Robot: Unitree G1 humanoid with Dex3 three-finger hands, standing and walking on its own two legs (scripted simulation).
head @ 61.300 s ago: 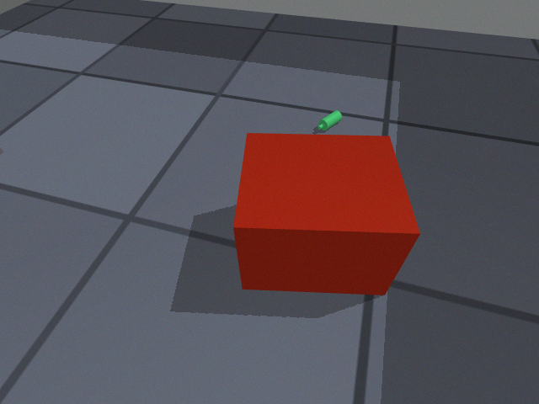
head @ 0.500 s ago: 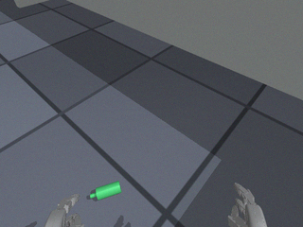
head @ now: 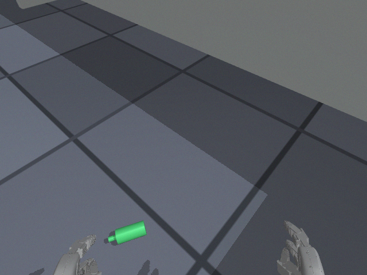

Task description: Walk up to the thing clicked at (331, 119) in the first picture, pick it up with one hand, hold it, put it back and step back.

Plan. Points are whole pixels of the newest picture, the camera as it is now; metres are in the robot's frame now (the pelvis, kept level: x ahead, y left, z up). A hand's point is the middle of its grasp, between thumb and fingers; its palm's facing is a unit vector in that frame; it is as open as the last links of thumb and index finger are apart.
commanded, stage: home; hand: left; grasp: from above
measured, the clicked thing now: (127, 233) +0.46 +0.27 -0.68
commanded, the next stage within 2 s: stand in 0.16 s
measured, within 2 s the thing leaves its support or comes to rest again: neither
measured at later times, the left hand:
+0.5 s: hand out of the picture +0.13 +0.22 -0.10, palm faces +0.00 -0.94 -0.34, open 7.4 cm
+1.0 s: hand out of the picture +0.05 +0.24 -0.10, palm faces +0.02 -0.95 -0.32, open 7.4 cm
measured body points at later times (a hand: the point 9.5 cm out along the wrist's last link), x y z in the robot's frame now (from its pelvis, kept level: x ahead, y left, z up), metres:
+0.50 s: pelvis -0.01 +0.00 +0.03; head +0.02 +0.01 +0.48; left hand +0.13 +0.27 -0.07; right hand +0.12 -0.27 -0.08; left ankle +0.00 +0.12 -0.68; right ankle -0.01 -0.13 -0.68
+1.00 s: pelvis -0.01 +0.01 +0.06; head -0.02 +0.00 +0.51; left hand +0.05 +0.29 -0.08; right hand +0.05 -0.27 -0.08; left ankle +0.00 +0.12 -0.68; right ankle -0.01 -0.13 -0.68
